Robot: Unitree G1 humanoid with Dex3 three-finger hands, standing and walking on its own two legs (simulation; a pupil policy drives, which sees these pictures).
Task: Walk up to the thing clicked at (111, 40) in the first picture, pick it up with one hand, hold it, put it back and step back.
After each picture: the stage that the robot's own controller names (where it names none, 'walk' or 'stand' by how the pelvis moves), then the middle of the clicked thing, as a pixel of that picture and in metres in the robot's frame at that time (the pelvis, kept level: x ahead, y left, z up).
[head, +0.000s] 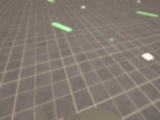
stand; (111, 39) +2.03 -0.53 -0.72
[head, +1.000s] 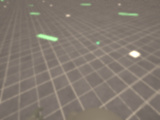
walk; (97, 42) +1.96 -0.02 -0.69
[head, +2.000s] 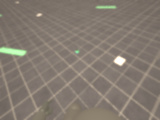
walk; (77, 51) +1.33 +0.40 -0.71
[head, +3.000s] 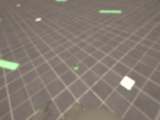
walk; (75, 67) +0.90 +0.35 -0.71
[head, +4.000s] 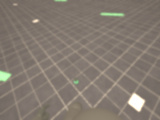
walk; (76, 80) +0.62 +0.28 -0.71
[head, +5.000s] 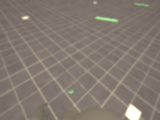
stand; (70, 90) +0.46 +0.23 -0.70
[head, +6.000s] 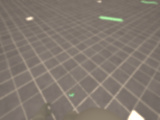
stand; (71, 93) +0.42 +0.23 -0.72
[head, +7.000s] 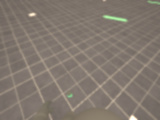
stand; (69, 94) +0.38 +0.23 -0.72
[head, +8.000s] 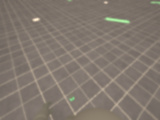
stand; (71, 97) +0.37 +0.23 -0.72
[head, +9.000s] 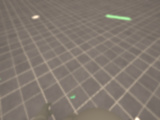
stand; (72, 95) +0.37 +0.23 -0.72
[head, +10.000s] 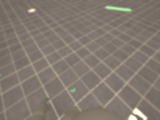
stand; (72, 89) +0.40 +0.23 -0.71
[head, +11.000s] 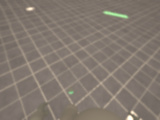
stand; (70, 90) +0.39 +0.21 -0.71
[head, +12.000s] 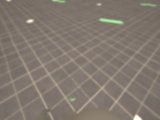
stand; (72, 97) +0.38 +0.20 -0.72
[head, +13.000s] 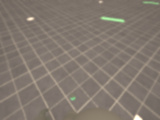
stand; (72, 96) +0.37 +0.19 -0.72
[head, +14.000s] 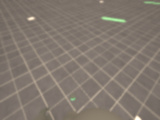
stand; (72, 97) +0.37 +0.19 -0.72
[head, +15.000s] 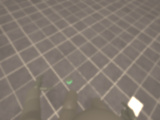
go down; (69, 80) +0.40 +0.21 -0.61
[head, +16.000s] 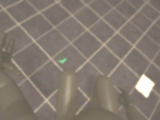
go down; (61, 58) +0.44 +0.29 -0.31
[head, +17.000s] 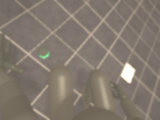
close in; (43, 53) +0.40 +0.32 -0.26
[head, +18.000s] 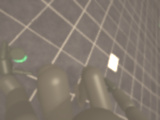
close; (19, 55) +0.36 +0.35 -0.21
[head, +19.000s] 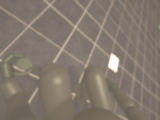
lift; (25, 64) +0.31 +0.32 -0.21
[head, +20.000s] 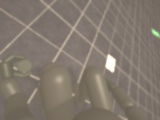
lift; (25, 66) +0.30 +0.31 -0.21
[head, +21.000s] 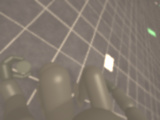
lift; (24, 67) +0.31 +0.31 -0.21
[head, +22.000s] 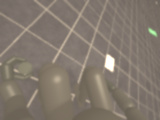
lift; (25, 68) +0.30 +0.31 -0.20
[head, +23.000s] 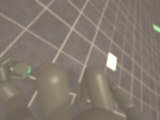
lift; (23, 69) +0.29 +0.32 -0.20
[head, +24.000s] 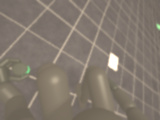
lift; (22, 69) +0.29 +0.33 -0.20
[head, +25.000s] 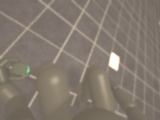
lift; (21, 69) +0.28 +0.33 -0.20
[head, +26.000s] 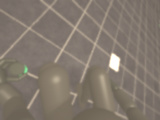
lift; (19, 69) +0.28 +0.35 -0.20
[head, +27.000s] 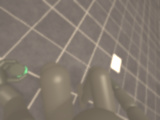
lift; (19, 70) +0.27 +0.35 -0.20
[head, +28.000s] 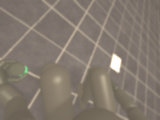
lift; (19, 70) +0.27 +0.35 -0.20
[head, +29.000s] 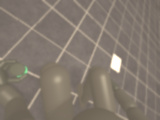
lift; (19, 70) +0.27 +0.35 -0.20
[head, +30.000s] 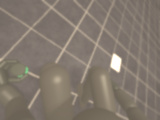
lift; (20, 70) +0.27 +0.35 -0.20
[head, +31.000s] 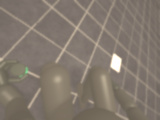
lift; (20, 70) +0.27 +0.35 -0.20
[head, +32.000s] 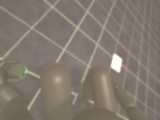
lift; (19, 70) +0.26 +0.35 -0.20
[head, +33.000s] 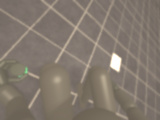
lift; (19, 70) +0.27 +0.35 -0.20
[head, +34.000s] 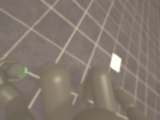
lift; (19, 70) +0.27 +0.35 -0.20
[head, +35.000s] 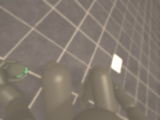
lift; (19, 70) +0.26 +0.35 -0.20
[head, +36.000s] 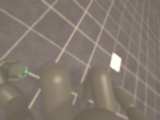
lift; (19, 70) +0.27 +0.35 -0.20
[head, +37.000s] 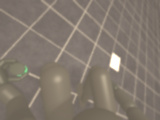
lift; (19, 69) +0.27 +0.35 -0.20
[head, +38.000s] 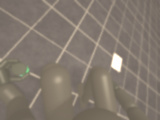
lift; (21, 69) +0.27 +0.35 -0.20
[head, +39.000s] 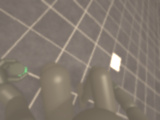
lift; (19, 69) +0.27 +0.35 -0.20
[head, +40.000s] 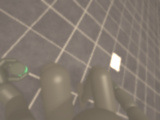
lift; (19, 69) +0.27 +0.35 -0.20
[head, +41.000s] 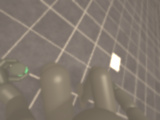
lift; (19, 69) +0.27 +0.35 -0.20
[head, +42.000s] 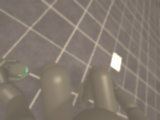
lift; (20, 69) +0.27 +0.35 -0.20
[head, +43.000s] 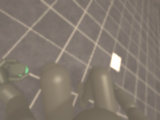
lift; (20, 70) +0.27 +0.35 -0.20
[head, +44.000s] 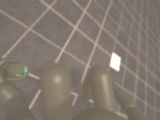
lift; (19, 69) +0.27 +0.35 -0.20
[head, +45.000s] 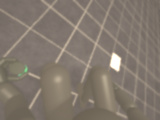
lift; (19, 69) +0.28 +0.35 -0.20
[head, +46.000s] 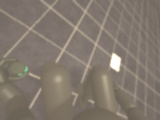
lift; (19, 69) +0.28 +0.35 -0.20
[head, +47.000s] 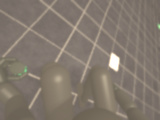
lift; (19, 69) +0.28 +0.35 -0.20
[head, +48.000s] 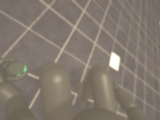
lift; (18, 69) +0.28 +0.35 -0.20
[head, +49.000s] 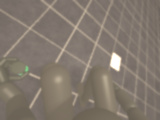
lift; (20, 68) +0.28 +0.35 -0.20
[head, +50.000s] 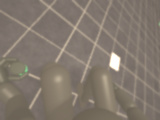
lift; (19, 69) +0.28 +0.35 -0.20
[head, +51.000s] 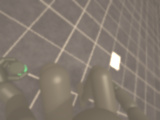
lift; (19, 69) +0.28 +0.35 -0.20
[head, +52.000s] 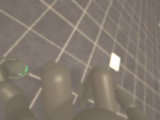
lift; (19, 68) +0.28 +0.35 -0.20
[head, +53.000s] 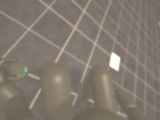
lift; (19, 69) +0.28 +0.35 -0.20
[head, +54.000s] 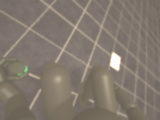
lift; (19, 69) +0.28 +0.35 -0.20
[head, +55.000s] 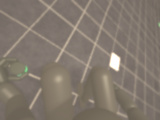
lift; (19, 69) +0.28 +0.35 -0.20
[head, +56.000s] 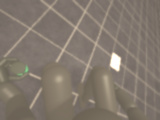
lift; (20, 69) +0.28 +0.35 -0.20
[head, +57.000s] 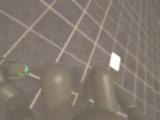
lift; (19, 69) +0.28 +0.35 -0.20
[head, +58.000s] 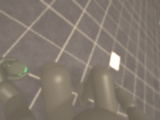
lift; (19, 69) +0.28 +0.35 -0.20
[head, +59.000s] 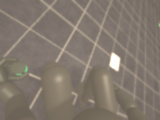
lift; (19, 68) +0.28 +0.35 -0.20
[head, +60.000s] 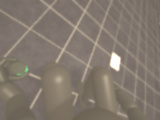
lift; (19, 68) +0.28 +0.35 -0.20
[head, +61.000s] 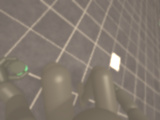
lift; (19, 68) +0.28 +0.35 -0.20
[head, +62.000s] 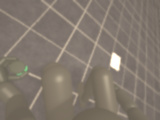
lift; (19, 68) +0.28 +0.35 -0.20
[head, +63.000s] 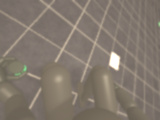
lift; (18, 68) +0.28 +0.35 -0.20
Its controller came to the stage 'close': yes
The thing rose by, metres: 0.00
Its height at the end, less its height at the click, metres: +0.00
